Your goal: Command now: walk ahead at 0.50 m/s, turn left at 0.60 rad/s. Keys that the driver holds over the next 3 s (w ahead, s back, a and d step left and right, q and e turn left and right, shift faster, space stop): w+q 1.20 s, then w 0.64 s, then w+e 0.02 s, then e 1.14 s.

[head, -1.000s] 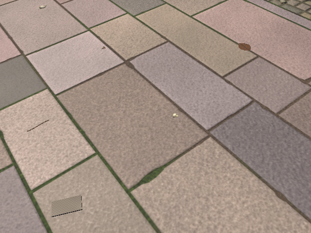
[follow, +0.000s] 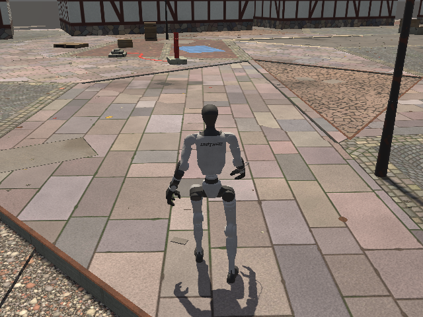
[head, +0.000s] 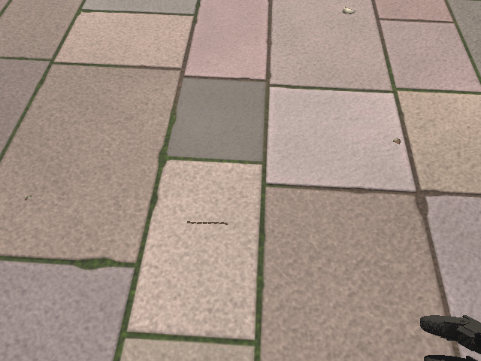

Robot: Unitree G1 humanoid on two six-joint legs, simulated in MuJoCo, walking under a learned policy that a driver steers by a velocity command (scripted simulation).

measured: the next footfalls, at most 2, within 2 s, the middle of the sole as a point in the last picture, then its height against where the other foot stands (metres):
right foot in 0.44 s outside the picture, level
left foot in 0.96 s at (165, 325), level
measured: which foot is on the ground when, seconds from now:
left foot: down 0.00-0.44, up 0.46-0.94, down 0.96-1.00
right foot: down 0.00-0.00, up 0.02-0.42, down 0.44-0.96, up 0.98-1.00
